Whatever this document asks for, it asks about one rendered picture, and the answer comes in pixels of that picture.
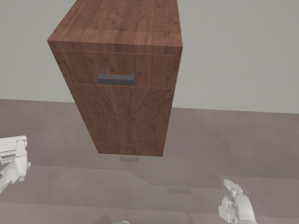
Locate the cabinet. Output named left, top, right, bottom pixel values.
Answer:
left=47, top=0, right=183, bottom=157

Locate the left robot hand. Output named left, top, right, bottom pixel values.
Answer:
left=0, top=135, right=32, bottom=194

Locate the drawer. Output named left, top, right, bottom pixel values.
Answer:
left=58, top=49, right=175, bottom=89

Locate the right robot hand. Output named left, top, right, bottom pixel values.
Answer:
left=219, top=179, right=256, bottom=224

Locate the handle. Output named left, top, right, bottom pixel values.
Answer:
left=97, top=69, right=135, bottom=86

